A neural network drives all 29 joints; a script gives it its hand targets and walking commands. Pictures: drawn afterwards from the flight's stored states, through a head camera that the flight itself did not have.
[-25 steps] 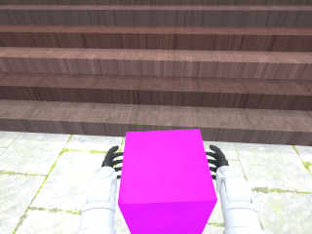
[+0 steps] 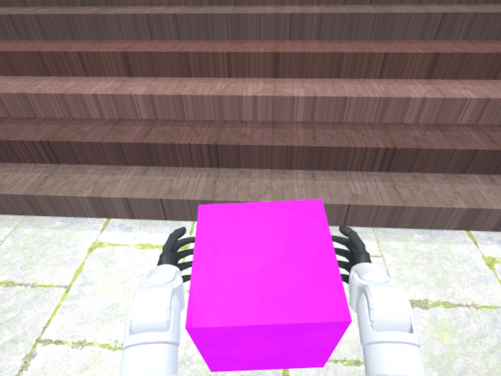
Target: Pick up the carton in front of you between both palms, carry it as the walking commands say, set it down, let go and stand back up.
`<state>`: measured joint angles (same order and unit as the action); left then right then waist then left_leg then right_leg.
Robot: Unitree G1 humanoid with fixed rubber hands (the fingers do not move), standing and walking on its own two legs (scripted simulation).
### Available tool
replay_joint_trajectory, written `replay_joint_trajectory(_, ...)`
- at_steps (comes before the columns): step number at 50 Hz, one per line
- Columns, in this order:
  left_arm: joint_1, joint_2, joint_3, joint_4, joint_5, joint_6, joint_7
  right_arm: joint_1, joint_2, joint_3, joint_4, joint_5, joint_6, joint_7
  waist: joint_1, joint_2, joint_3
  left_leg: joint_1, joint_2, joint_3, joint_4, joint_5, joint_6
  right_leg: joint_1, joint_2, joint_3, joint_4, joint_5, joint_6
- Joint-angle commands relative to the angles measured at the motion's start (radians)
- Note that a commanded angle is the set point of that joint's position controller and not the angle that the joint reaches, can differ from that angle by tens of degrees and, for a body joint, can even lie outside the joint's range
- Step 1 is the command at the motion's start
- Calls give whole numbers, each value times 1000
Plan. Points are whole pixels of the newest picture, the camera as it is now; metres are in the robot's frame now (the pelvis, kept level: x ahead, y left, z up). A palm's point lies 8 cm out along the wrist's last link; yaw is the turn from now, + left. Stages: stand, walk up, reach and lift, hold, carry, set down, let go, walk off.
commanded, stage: carry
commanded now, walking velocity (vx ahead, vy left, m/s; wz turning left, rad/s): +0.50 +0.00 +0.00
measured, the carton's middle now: (264, 289) +0.30 +0.00 -0.01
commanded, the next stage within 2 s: none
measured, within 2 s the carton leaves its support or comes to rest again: neither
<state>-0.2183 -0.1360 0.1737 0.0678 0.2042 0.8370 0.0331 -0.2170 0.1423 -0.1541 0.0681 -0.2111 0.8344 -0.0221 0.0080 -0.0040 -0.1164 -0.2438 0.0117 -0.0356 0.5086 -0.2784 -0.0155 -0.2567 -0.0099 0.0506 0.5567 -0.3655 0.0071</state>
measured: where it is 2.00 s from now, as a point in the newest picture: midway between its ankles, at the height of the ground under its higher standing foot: (260, 204)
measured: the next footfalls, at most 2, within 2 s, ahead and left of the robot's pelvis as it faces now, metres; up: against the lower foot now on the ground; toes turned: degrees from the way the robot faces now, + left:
left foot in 0.26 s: +0.14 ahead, +0.09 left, +0.00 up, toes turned +8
right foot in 0.58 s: +0.41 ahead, -0.13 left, +0.00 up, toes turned -11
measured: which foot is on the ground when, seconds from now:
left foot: down 0.00-0.08, up 0.10-0.24, down 0.26-0.60, up 0.62-1.00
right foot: down 0.00-0.28, up 0.30-0.56, down 0.58-1.00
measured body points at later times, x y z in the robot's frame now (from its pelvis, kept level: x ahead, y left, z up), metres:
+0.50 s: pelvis +0.22 -0.02 +0.01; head +0.22 -0.02 +0.46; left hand +0.51 +0.12 +0.09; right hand +0.49 -0.19 +0.09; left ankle +0.10 +0.09 -0.74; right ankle +0.28 -0.13 -0.71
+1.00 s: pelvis +0.53 -0.04 +0.00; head +0.54 -0.05 +0.45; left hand +0.82 +0.11 +0.11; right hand +0.82 -0.19 +0.10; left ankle +0.68 +0.07 -0.71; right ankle +0.37 -0.12 -0.74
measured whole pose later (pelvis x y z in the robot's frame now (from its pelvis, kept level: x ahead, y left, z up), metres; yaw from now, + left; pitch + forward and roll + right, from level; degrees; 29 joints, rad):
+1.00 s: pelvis +0.53 -0.04 +0.00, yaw +0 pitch +4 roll +1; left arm -0.22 -0.14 0.13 -0.45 0.09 1.23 0.09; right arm -0.20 0.14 -0.11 -0.48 -0.10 1.24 -0.10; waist 0.02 0.00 -0.06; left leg -0.57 0.06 0.19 0.54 -0.05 0.03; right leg 0.06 -0.02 -0.20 0.24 -0.37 -0.01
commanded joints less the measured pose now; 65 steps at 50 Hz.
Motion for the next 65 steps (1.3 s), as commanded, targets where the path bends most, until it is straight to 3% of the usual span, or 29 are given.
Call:
replay_joint_trajectory(1,-569,-897,-727,-157,-371,50,-231,-537,867,678,-162,345,48,206,-15,175,-143,57,203,-225,-246,-454,123,-119,26,-129,-10,-111,-3)
replay_joint_trajectory(3,-569,-876,-750,-189,-407,115,-222,-548,834,706,-209,376,113,193,-8,128,-112,-52,163,-132,-174,-366,102,3,-1,-121,-120,-71,-10)
replay_joint_trajectory(4,-551,-869,-754,-200,-421,144,-217,-536,823,720,-228,391,145,187,-3,28,-107,-131,103,-27,-48,-270,66,86,-65,-27,-196,-92,-29)
replay_joint_trajectory(5,-513,-855,-750,-208,-426,171,-211,-531,827,733,-248,411,175,184,9,-179,-119,-288,40,96,182,-182,22,218,-207,190,-267,-101,-84)
replay_joint_trajectory(6,-462,-845,-742,-211,-427,194,-203,-533,835,749,-280,439,204,185,18,-306,-88,-462,10,157,268,-214,-2,329,-309,359,-298,40,-151)
replay_joint_trajectory(8,-460,-838,-754,-305,-437,237,-184,-544,865,780,-325,496,245,193,31,-200,-80,-514,19,139,217,-308,8,390,-331,353,-266,366,-208)
replay_joint_trajectory(12,-416,-876,-790,-444,-487,305,-180,-415,882,769,-400,514,298,185,1,-120,-235,36,-41,246,-139,41,13,179,-179,-19,-117,294,-86)
replay_joint_trajectory(13,-387,-877,-795,-459,-494,319,-185,-374,877,758,-415,503,311,181,-15,-69,-278,320,18,180,-171,68,32,-19,-139,-94,-4,265,-49)
replay_joint_trajectory(14,-399,-870,-802,-490,-504,337,-195,-326,857,742,-419,469,319,173,-40,165,-285,467,238,-172,-269,-74,110,-246,-70,-192,256,121,1)
replay_joint_trajectory(15,-420,-860,-803,-500,-518,356,-205,-309,870,726,-403,442,329,165,-38,311,-231,557,398,-445,-271,139,228,-502,6,-181,376,-132,10)
replay_joint_trajectory(16,-456,-853,-808,-504,-533,365,-212,-349,875,731,-440,450,340,160,-39,224,-197,555,439,-437,-238,260,281,-577,-48,-108,455,-209,-15)
replay_joint_trajectory(17,-472,-849,-800,-496,-547,372,-216,-386,874,734,-461,462,351,156,-42,136,-179,538,422,-370,-221,397,271,-596,-69,-97,485,-217,-29)
replay_joint_trajectory(19,-461,-862,-795,-481,-555,381,-214,-432,865,744,-498,491,368,155,-41,68,-181,504,373,-234,-271,290,210,-570,-86,-105,350,-138,-29)
replay_joint_trajectory(25,-394,-856,-748,-436,-488,399,-174,-438,837,751,-470,539,406,183,-23,179,-140,269,235,94,-252,344,109,-207,-1,-260,-16,190,-10)
replay_joint_trajectory(28,-390,-850,-731,-418,-471,406,-172,-443,822,750,-461,536,417,190,-2,113,-194,61,171,229,10,429,50,202,49,-343,-89,223,-34)
replay_joint_trajectory(29,-386,-847,-725,-407,-469,410,-174,-457,807,743,-457,535,421,192,19,45,-246,-59,139,253,197,281,21,371,-54,-208,-103,130,-40)
replay_joint_trajectory(30,-388,-830,-714,-392,-456,409,-175,-487,803,748,-468,537,429,195,26,-205,-273,-248,34,251,492,10,-25,428,-335,295,-300,-106,-130)
replay_joint_trajectory(31,-412,-847,-711,-384,-454,407,-175,-523,819,756,-471,545,435,198,27,-262,-254,-424,-8,135,667,-207,-2,482,-446,517,-378,-74,-237)
replay_joint_trajectory(34,-475,-946,-752,-449,-495,392,-185,-517,898,753,-459,542,410,204,10,-30,-232,-458,126,41,705,-85,51,367,-370,266,-340,175,-186)
replay_joint_trajectory(35,-491,-969,-767,-468,-506,383,-190,-507,912,756,-467,535,398,200,7,-22,-234,-428,141,40,641,-32,46,336,-341,179,-351,243,-155)
replay_joint_trajectory(42,-432,-916,-799,-517,-550,365,-220,-382,921,761,-477,456,350,155,11,-120,-206,-453,77,165,306,113,9,423,-251,-70,-352,541,-138)
replay_joint_trajectory(48,-450,-810,-765,-588,-539,396,-205,-461,827,757,-596,488,391,143,24,-155,-97,-335,31,250,28,252,44,396,-213,-182,-330,679,-122)
replay_joint_trajectory(52,-521,-716,-743,-629,-526,443,-180,-513,732,720,-612,505,442,144,-20,-117,-220,101,-61,333,-61,187,69,302,-158,-291,41,839,-61)
replay_joint_trajectory(53,-563,-684,-739,-630,-522,455,-175,-530,702,710,-605,504,454,145,-60,-40,-288,314,51,188,-50,88,78,131,-137,-269,250,582,-45)
replay_joint_trajectory(54,-613,-684,-745,-640,-534,476,-169,-562,663,686,-575,493,461,147,-53,202,-373,526,349,-335,-136,-75,237,-178,-12,-234,558,273,-2)
replay_joint_trajectory(55,-644,-672,-736,-621,-533,486,-166,-579,667,688,-562,506,472,147,-56,285,-334,545,394,-514,-240,18,291,-378,59,-129,741,-118,-22)
replay_joint_trajectory(58,-730,-725,-719,-556,-531,490,-153,-733,711,710,-583,555,488,153,-51,55,-288,378,324,-214,-189,299,213,-405,-78,-33,732,3,-76)
replay_joint_trajectory(60,-789,-735,-712,-520,-521,490,-141,-818,734,720,-555,580,489,159,-38,84,-296,304,289,-98,-217,315,179,-348,-89,-58,634,66,-63)
replay_joint_trajectory(65,-944,-727,-694,-364,-511,489,-115,-985,712,689,-399,613,491,163,-45,122,-262,302,247,27,-237,400,204,-407,-70,-128,405,142,-31)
